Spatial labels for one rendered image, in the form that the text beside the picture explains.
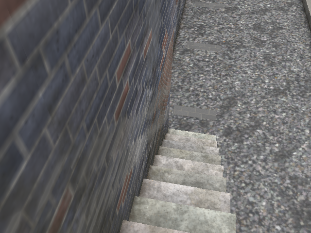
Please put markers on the stairs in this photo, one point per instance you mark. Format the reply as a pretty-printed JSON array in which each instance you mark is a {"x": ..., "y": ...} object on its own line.
[{"x": 185, "y": 191}]

